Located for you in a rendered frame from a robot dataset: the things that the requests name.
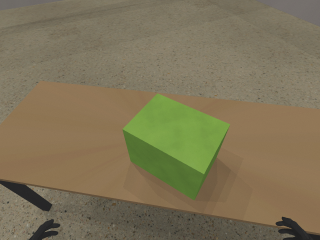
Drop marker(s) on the robot left hand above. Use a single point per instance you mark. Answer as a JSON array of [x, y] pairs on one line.
[[41, 234]]

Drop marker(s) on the carton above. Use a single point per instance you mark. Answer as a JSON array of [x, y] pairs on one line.
[[175, 143]]

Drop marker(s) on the robot right hand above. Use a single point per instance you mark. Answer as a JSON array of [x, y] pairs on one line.
[[295, 231]]

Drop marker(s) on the table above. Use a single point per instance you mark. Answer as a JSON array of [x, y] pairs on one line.
[[69, 137]]

